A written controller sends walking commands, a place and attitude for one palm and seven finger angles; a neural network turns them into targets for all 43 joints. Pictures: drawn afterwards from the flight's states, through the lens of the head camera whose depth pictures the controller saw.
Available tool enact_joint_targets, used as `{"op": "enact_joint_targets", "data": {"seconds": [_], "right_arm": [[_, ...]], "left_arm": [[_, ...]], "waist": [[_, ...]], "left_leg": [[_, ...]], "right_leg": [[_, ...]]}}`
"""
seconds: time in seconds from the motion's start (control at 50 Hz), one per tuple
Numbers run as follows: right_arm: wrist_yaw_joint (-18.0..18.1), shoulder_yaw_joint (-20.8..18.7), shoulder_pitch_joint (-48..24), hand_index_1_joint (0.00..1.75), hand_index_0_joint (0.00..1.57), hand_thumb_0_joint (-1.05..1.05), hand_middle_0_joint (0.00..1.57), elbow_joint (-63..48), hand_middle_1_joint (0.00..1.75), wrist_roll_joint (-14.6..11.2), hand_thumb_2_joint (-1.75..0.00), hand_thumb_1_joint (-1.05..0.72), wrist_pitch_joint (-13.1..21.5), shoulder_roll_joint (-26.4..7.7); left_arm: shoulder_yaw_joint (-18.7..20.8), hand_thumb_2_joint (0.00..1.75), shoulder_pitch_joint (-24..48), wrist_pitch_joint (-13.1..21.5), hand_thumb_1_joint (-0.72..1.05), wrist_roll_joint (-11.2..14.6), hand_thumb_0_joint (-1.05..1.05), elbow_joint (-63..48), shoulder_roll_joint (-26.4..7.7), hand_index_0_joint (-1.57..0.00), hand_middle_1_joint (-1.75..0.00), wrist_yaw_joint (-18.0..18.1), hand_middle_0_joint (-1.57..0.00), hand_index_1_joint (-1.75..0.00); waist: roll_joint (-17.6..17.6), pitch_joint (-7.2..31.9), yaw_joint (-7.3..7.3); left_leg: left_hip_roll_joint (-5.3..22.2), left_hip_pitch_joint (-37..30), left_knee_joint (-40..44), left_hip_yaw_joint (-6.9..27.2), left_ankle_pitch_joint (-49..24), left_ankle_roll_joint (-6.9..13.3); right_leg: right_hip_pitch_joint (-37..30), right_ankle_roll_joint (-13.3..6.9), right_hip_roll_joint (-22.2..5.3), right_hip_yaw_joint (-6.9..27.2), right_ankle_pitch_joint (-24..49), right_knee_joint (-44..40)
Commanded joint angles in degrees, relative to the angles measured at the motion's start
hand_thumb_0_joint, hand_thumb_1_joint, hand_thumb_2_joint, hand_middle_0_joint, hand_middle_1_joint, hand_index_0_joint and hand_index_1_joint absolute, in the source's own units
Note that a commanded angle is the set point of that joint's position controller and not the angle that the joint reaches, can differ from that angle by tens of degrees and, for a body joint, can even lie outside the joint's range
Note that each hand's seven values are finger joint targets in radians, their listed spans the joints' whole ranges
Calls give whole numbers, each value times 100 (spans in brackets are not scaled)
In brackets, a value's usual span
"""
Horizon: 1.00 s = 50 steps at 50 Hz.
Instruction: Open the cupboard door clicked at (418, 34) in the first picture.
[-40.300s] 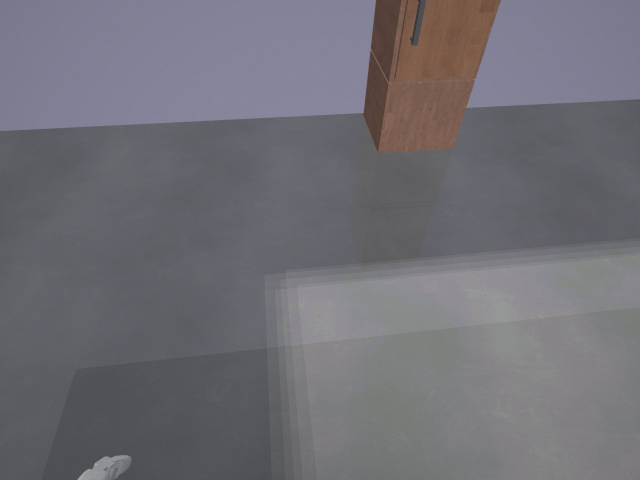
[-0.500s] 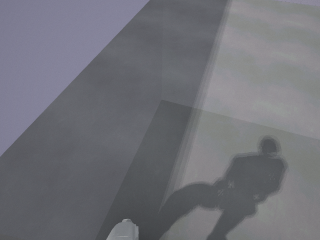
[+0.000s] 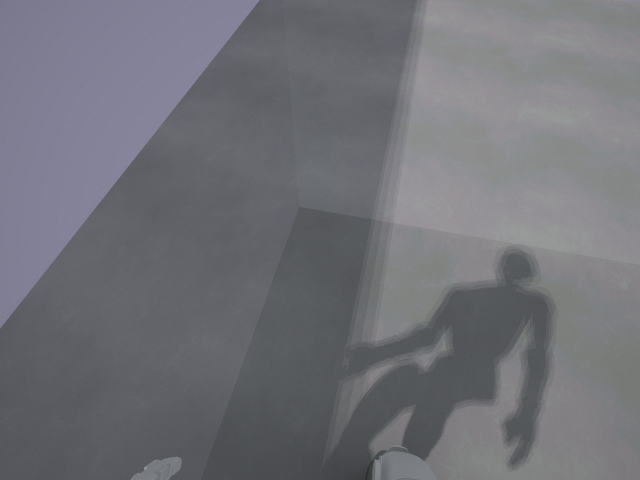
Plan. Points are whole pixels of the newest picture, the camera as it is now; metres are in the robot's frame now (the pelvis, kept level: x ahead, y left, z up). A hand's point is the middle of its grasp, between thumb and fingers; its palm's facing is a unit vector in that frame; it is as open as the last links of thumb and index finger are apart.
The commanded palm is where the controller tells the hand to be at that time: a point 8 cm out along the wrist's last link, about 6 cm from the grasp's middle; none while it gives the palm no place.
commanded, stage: walk to a spot facing it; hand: left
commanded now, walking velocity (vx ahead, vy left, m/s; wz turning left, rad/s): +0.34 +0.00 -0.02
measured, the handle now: out of the picture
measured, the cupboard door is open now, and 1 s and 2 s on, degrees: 44 44 44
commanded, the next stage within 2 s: turn to face it in 0.14 s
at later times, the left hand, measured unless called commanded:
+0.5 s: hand (229, 451) +0.19 +0.15 -0.19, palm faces +0.20 -0.97 -0.17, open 7.3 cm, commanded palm none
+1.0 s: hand (232, 331) +0.36 +0.16 -0.14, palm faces +0.38 -0.87 -0.32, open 7.3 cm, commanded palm none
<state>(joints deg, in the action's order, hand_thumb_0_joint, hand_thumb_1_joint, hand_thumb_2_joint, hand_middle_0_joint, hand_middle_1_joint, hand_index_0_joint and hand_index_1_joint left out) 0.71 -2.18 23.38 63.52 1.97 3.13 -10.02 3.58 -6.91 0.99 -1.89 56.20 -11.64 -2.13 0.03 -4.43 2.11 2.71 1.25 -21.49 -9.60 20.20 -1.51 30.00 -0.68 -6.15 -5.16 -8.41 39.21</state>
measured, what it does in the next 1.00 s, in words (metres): walks ahead, turning left: right foot, then left foot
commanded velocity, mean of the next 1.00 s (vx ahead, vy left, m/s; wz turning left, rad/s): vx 0.05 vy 0.00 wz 0.53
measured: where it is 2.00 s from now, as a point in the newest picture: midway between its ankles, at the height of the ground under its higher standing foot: (360, 403)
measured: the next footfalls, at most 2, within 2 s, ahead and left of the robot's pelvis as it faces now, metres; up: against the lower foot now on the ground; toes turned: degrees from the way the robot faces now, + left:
right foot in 0.06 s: +0.16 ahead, -0.12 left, +0.00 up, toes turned -8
left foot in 0.50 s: +0.33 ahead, +0.09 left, +0.00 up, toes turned +17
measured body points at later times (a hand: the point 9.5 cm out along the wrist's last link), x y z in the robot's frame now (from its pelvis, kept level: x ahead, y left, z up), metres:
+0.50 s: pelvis +0.23 -0.02 -0.01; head +0.27 +0.00 +0.43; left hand +0.18 +0.20 -0.18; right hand +0.37 -0.24 -0.15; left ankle +0.29 +0.08 -0.74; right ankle +0.12 -0.12 -0.73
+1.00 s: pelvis +0.32 -0.08 +0.00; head +0.40 -0.08 +0.44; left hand +0.34 +0.21 -0.12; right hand +0.49 -0.29 -0.17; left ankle +0.25 +0.05 -0.67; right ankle +0.35 -0.18 -0.74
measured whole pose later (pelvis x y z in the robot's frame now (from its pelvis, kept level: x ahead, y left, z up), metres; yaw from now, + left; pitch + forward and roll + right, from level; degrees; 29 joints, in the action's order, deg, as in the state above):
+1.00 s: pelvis +0.32 -0.08 +0.00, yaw +26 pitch +3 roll +2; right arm -0.1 -5.2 9.5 53.1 1.3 -3.6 -15.3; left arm 2.1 -6.3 0.0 -1.5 47.8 -11.8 1.2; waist 3.1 -6.3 2.4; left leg -1.7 30.4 -60.0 2.9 27.1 -2.6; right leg 16.8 -0.9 -3.3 -4.2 -20.6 34.6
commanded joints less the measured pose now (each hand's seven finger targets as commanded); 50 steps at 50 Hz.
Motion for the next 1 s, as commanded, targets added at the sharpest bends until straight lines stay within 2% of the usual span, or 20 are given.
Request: {"op": "enact_joint_targets", "data": {"seconds": [0.0, 0.02, 0.04, 0.08, 0.2, 0.36, 0.42, 0.44, 0.46, 0.48, 0.5, 0.52, 0.6, 0.76, 0.84, 0.86, 0.88, 0.9, 0.92, 0.98], "right_arm": [[13, -122, 135, 30, 20, 0, 20, -227, 30, -48, -90, -90, 66, -809], [-22, -102, 154, 30, 20, 0, 20, -289, 30, -121, -90, -90, 80, -642], [-18, -59, 394, 30, 20, 0, 20, -459, 30, -199, -90, -90, 106, -333], [-21, -137, -439, 30, 20, 0, 20, -586, 30, -186, -90, -90, 44, -576], [-108, -52, -236, 30, 20, 0, 20, -393, 30, -94, -90, -90, -237, 49], [-213, -43, -1334, 30, 20, 0, 20, -938, 30, -114, -90, -90, -300, -151], [-191, -97, -945, 30, 20, 0, 20, -962, 30, -75, -90, -90, -299, -427], [-173, -158, -475, 30, 20, 0, 20, -875, 30, -46, -90, -90, -295, -637], [-126, -274, 34, 30, 20, 0, 20, -830, 30, 21, -90, -90, -254, -1133], [-73, -378, 411, 30, 20, 0, 20, -812, 30, -33, -90, -90, -229, -1712], [-2, -353, 257, 30, 20, 0, 20, -778, 30, -106, -90, -90, -282, -1680], [38, -372, -172, 30, 20, 0, 20, -984, 30, -96, -90, -90, -270, -1696], [105, -215, -1209, 30, 20, 0, 20, -1333, 30, -61, -90, -90, -223, -1213], [25, -399, -1176, 30, 20, 0, 20, -1408, 30, -20, -90, -90, -344, -1461], [12, -480, -1520, 30, 20, 0, 20, -1577, 30, -70, -90, -90, -444, -1472], [-10, -459, -1566, 30, 20, 0, 20, -1646, 30, -129, -90, -90, -450, -1272], [-57, -404, -1465, 30, 20, 0, 20, -1765, 30, -170, -90, -90, -439, -804], [-70, -426, -1552, 30, 20, 0, 20, -1807, 30, -109, -90, -90, -445, -987], [-109, -412, -1413, 30, 20, 0, 20, -1777, 30, -92, -90, -90, -494, -1001], [-170, -362, -1391, 30, 20, 0, 20, -1538, 30, -99, -90, -90, -612, -882]], "left_arm": [[114, 90, -1019, 188, 90, 4, 0, 27, -451, -20, -30, 10, -20, -30], [248, 90, -1969, 277, 90, -41, 0, 317, -923, -20, -30, 74, -20, -30], [384, 90, -2580, 286, 90, 15, 0, 461, -1538, -20, -30, 138, -20, -30], [278, 90, -1907, 248, 90, 102, 0, 338, -1075, -20, -30, 264, -20, -30], [-17, 90, -987, 424, 90, 51, 0, 165, -373, -20, -30, 289, -20, -30], [13, 90, -1090, 364, 90, 60, 0, 236, -578, -20, -30, 322, -20, -30], [96, 90, -936, 303, 90, 75, 0, 93, -808, -20, -30, 346, -20, -30], [112, 90, -867, 265, 90, 99, 0, 26, -871, -20, -30, 336, -20, -30], [112, 90, -969, 225, 90, 152, 0, -136, -760, -20, -30, 311, -20, -30], [23, 90, -860, 200, 90, 229, 0, -378, -507, -20, -30, 292, -20, -30], [52, 90, -643, 109, 90, 174, 0, -514, -686, -20, -30, 353, -20, -30], [76, 90, -491, 66, 90, 149, 0, -675, -551, -20, -30, 356, -20, -30], [151, 90, -757, -147, 90, 67, 0, -437, -479, -20, -30, 274, -20, -30], [123, 90, -78, -235, 90, 83, 0, -955, -491, -20, -30, 272, -20, -30], [151, 90, -595, -156, 90, 119, 0, -949, -652, -20, -30, 293, -20, -30], [209, 90, -910, -86, 90, 94, 0, -903, -925, -20, -30, 322, -20, -30], [332, 90, -1021, -27, 90, -10, 0, -928, -1567, -20, -30, 377, -20, -30], [300, 90, -872, -47, 90, 20, 0, -1000, -1643, -20, -30, 400, -20, -30], [216, 90, -584, -47, 90, 30, 0, -1070, -1425, -20, -30, 410, -20, -30], [100, 90, -226, -42, 90, 86, 0, -1171, -908, -20, -30, 432, -20, -30]], "waist": [[185, 361, -636], [-691, 1065, -1000], [-2164, 1780, -1043], [-1179, 1011, -851], [-572, 310, -53], [-884, 75, -171], [-683, 390, 119], [-430, 717, 355], [700, 1253, 527], [2057, 1622, 588], [1047, 1788, 489], [675, 1127, 312], [720, 891, -222], [904, 903, -83], [880, 993, -378], [131, 1123, -546], [-1827, 1173, -587], [-1865, 1018, -553], [-1261, 808, -350], [-1332, 692, -96]], "left_leg": [[958, 961, -874, 250, -2648, 562], [539, 1993, -2561, -92, -2045, 322], [-228, 3266, -4512, -15, 1464, 93], [325, 3744, -5378, 985, 788, 204], [480, 2771, -3748, 760, -241, 25], [171, 2792, -2176, 190, -640, 82], [-112, 1875, -1452, 86, -925, 219], [-174, 1009, -1067, 137, -1693, 294], [710, -190, -834, 1299, -3625, 751], [2238, -880, -653, 3353, -6537, 1686], [2326, -663, -510, 3245, -5865, 1893], [2270, 71, -253, 3085, -4509, 1824], [1270, 1232, 68, 2211, -3036, 1091], [935, 1257, -17, 2462, -2402, 1068], [653, 1910, -617, 2587, -2285, 798], [285, 2501, -1165, 2331, -1368, 484], [-626, 3540, -2598, 1228, 699, -61], [-496, 3555, -4058, 1179, 1738, -98], [-298, 3500, -4738, 1351, 1353, -73], [-65, 3623, -4977, 1082, 505, -273]], "right_leg": [[-2326, -233, 441, -216, -4, -857], [-3915, -617, -471, 961, -89, -1074], [-4960, -1281, -2100, 3268, 101, -1893], [-3963, -1110, -1837, 2720, 283, -2232], [-2023, -762, -1206, 287, 1795, -2587], [-2713, -505, -1195, -510, 3583, -1967], [-2727, -301, -1214, -739, 4109, -839], [-2355, -119, -1075, -851, 3682, 37], [-1306, 240, -527, -981, 1753, 1436], [50, 503, 292, -519, -2874, 3233], [115, 377, 224, 428, -2855, 3702], [416, 424, 68, 464, -2596, 3718], [11, 527, 52, 550, -1478, 3042], [-466, 549, 376, 373, -1532, 1051], [-1910, 480, 614, 271, -734, -764], [-2757, 397, 145, 685, -285, -1714], [-3345, -157, -1563, 2397, 269, -2370], [-2687, -716, -2360, 2696, 1348, -2191], [-2324, -845, -2079, 2058, 1477, -2019], [-2650, -482, -1184, 700, 2923, -1613]]}}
